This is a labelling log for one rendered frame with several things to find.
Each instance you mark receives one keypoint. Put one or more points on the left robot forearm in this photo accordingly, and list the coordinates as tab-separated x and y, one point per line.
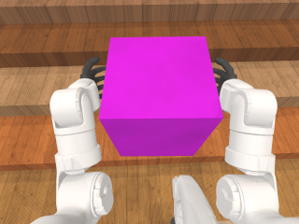
74	128

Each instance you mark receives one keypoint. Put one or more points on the left robot upper arm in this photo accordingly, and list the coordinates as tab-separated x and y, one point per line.
82	199

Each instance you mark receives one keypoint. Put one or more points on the right robot forearm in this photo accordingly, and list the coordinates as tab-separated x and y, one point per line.
252	124

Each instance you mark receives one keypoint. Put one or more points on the right robot thigh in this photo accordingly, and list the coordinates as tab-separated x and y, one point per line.
195	207

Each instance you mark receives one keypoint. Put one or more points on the robot right hand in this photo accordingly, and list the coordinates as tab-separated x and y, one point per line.
229	73

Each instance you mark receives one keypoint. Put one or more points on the right robot upper arm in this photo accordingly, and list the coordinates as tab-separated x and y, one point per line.
249	199

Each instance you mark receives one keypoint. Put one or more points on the robot left hand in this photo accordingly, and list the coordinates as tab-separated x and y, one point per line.
88	72

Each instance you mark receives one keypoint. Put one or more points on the robot right shin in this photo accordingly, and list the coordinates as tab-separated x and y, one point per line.
178	212

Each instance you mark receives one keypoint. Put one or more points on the carton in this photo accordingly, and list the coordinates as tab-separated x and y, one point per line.
160	96

